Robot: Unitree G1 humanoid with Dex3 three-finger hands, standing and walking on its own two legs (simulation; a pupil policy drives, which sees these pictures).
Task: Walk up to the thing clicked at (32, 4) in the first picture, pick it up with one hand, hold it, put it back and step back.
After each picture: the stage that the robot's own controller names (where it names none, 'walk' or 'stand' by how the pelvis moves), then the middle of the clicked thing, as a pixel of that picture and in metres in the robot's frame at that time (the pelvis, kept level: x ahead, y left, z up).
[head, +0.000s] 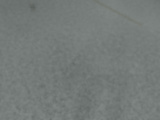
stand; (32, 7) +2.06 +0.72 -0.72
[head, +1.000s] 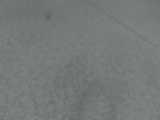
walk; (47, 15) +1.98 +0.40 -0.70
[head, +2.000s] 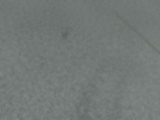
walk; (64, 34) +1.37 +0.17 -0.71
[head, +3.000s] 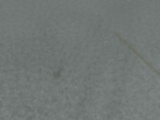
walk; (56, 73) +0.85 +0.21 -0.71
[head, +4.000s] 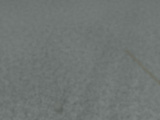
walk; (58, 108) +0.50 +0.21 -0.69
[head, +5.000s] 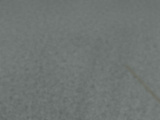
stand; out of the picture +0.30 +0.19 -0.70
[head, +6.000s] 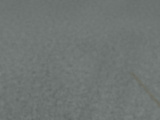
stand; out of the picture +0.30 +0.18 -0.72
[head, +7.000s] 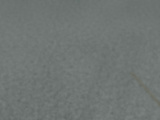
stand; out of the picture +0.31 +0.18 -0.73
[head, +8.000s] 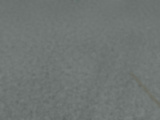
stand; out of the picture +0.30 +0.19 -0.73
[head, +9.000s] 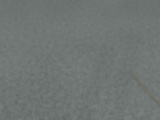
stand; out of the picture +0.29 +0.19 -0.73
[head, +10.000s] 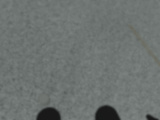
go down; (44, 99) +0.33 +0.18 -0.55
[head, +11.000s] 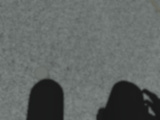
go down; (42, 75) +0.38 +0.19 -0.33
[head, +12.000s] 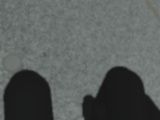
close in; (14, 65) +0.38 +0.21 -0.25
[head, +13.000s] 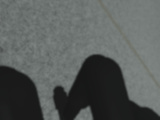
close; out of the picture +0.38 +0.23 -0.22
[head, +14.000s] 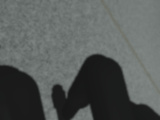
lift; out of the picture +0.37 +0.23 -0.23
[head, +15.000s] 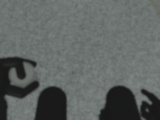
lift; (26, 79) +0.31 +0.19 -0.04
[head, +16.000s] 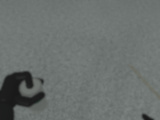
hold; (34, 96) +0.29 +0.17 +0.01
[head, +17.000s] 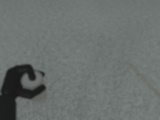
hold; (35, 88) +0.32 +0.17 +0.00
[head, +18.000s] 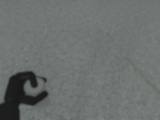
crouch; (38, 94) +0.30 +0.16 -0.03
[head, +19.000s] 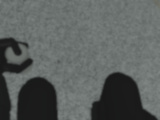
lower; (20, 60) +0.40 +0.19 -0.11
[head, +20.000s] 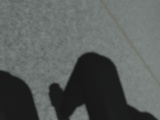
lower; out of the picture +0.40 +0.25 -0.23
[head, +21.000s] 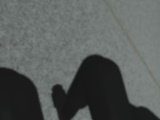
lower; out of the picture +0.39 +0.25 -0.23
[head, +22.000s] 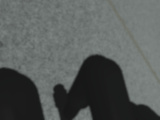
lower; out of the picture +0.38 +0.24 -0.23
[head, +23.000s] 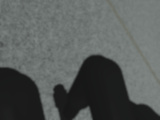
lower; out of the picture +0.38 +0.24 -0.23
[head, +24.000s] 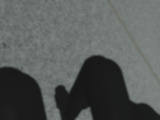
open; out of the picture +0.36 +0.22 -0.23
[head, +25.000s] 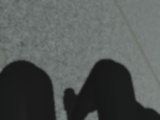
stand; out of the picture +0.36 +0.21 -0.23
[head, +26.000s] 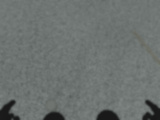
stand; (52, 106) +0.33 +0.16 -0.55
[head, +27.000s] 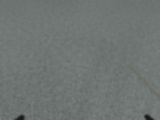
stand; out of the picture +0.31 +0.16 -0.66
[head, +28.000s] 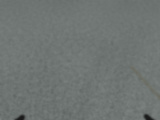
stand; out of the picture +0.30 +0.16 -0.67
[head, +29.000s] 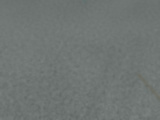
stand; out of the picture +0.32 +0.15 -0.72
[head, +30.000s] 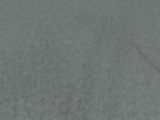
walk; (64, 109) +0.38 +0.12 -0.69
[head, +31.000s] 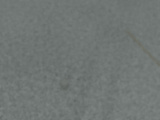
walk; (64, 84) +0.59 +0.11 -0.69
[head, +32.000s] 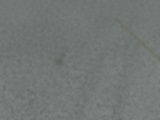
walk; (58, 60) +0.91 +0.24 -0.69
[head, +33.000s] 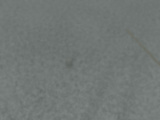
stand; (69, 63) +0.97 +0.12 -0.72
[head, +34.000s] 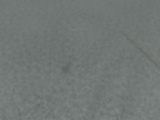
stand; (65, 68) +0.96 +0.17 -0.73
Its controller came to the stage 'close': yes
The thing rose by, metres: 0.73
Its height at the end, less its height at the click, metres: +0.00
